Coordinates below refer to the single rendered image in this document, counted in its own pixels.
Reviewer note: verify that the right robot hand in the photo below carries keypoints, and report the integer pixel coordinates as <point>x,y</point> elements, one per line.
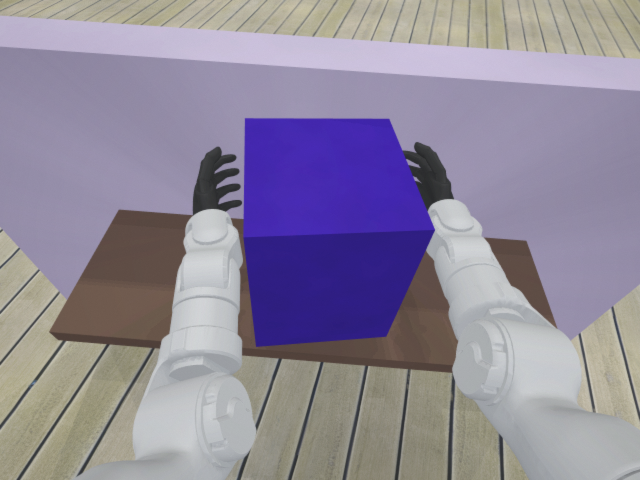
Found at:
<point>434,185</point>

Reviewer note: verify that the table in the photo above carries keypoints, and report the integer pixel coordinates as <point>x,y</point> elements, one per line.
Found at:
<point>125,297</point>

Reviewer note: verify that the right robot forearm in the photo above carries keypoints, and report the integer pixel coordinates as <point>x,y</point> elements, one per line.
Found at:
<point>471,278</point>

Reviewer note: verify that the left robot forearm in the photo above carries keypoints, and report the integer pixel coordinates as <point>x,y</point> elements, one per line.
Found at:
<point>203,336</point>

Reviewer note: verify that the robot right upper arm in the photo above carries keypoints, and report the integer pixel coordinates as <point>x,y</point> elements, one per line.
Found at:
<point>525,378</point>

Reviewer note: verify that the carton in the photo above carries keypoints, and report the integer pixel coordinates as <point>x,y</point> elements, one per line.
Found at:
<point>334,228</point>

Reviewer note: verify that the robot left upper arm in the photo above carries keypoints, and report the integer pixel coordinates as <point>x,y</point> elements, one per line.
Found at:
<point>195,429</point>

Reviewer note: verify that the left robot hand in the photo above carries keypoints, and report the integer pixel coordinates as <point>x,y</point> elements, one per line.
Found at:
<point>206,196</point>

